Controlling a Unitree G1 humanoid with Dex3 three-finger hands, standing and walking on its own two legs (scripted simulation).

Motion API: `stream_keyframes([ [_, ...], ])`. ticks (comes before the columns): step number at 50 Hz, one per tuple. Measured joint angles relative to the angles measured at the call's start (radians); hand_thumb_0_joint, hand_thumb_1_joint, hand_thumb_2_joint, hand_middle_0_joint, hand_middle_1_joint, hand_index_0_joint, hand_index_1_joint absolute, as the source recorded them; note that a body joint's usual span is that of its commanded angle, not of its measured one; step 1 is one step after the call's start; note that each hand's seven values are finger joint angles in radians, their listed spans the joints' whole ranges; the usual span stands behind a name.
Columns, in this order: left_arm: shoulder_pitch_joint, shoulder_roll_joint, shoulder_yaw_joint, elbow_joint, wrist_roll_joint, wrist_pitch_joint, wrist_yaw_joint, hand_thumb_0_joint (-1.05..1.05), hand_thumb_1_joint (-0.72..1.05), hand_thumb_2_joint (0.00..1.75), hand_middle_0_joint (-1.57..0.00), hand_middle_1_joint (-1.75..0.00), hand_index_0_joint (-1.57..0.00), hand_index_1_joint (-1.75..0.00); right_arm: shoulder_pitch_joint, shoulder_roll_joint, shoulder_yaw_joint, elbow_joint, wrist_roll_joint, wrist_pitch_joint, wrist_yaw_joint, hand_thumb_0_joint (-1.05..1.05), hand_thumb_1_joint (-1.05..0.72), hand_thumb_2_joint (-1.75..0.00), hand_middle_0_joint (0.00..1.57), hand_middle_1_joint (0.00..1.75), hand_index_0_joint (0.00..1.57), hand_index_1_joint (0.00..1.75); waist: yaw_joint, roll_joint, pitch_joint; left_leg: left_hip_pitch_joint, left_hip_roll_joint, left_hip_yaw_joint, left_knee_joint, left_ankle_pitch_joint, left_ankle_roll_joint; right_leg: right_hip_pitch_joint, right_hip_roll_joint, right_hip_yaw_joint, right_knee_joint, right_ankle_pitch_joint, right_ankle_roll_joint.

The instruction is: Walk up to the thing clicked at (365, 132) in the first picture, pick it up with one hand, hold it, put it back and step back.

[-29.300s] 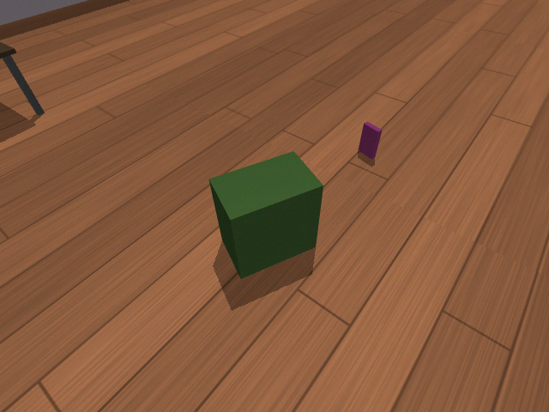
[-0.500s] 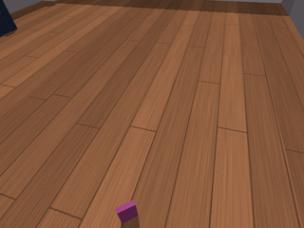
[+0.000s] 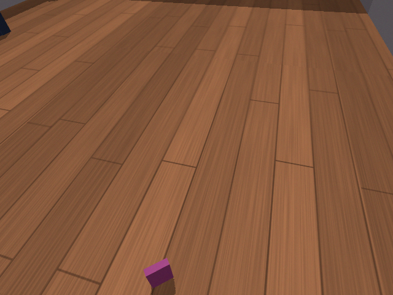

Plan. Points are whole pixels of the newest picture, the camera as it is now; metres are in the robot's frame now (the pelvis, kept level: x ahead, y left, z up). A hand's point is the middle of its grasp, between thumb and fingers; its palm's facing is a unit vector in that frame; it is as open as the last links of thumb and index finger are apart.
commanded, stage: stand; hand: left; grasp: from the side
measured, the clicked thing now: (159, 273) +0.37 +0.20 -0.69
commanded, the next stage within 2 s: step back in 0.96 s
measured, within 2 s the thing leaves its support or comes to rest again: neither
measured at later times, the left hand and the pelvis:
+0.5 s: hand out of the picture +0.09 +0.25 -0.16, palm faces -0.03 -0.94 -0.34, open 7.4 cm; pelvis +0.02 +0.00 +0.00, yaw +0 degrees
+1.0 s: hand out of the picture +0.09 +0.25 -0.16, palm faces -0.01 -0.94 -0.33, open 7.4 cm; pelvis +0.01 +0.00 +0.00, yaw +0 degrees
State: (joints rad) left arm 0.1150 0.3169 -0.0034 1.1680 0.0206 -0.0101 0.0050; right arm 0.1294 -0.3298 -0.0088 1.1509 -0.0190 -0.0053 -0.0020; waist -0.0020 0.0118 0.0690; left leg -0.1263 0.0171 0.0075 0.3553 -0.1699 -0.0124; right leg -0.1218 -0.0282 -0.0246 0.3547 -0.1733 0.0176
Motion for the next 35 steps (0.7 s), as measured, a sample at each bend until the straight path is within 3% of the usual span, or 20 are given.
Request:
stream_keyframes([
  [35, -0.024, 0.009, 0.005, -0.005, -0.006, 0.003, -0.004, 0.01, 0.90, 0.90, -0.20, -0.30, -0.21, -0.30, -0.030, -0.011, 0.002, 0.002, 0.002, -0.008, 0.000, 0.01, -0.90, -0.90, 0.21, 0.30, 0.20, 0.30, 0.000, -0.002, -0.013, 0.033, 0.001, 0.008, -0.042, -0.004, 0.000, 0.029, 0.001, 0.007, -0.041, -0.002, 0.002],
])
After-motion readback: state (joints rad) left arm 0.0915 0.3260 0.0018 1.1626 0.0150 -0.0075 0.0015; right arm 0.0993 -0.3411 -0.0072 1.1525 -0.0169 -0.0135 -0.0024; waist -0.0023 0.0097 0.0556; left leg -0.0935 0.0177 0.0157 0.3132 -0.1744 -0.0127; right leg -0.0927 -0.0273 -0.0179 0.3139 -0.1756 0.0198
